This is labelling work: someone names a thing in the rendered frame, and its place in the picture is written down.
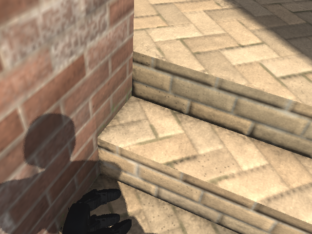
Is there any left robot hand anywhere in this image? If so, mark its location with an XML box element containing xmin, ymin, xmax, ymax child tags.
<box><xmin>60</xmin><ymin>188</ymin><xmax>132</xmax><ymax>234</ymax></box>

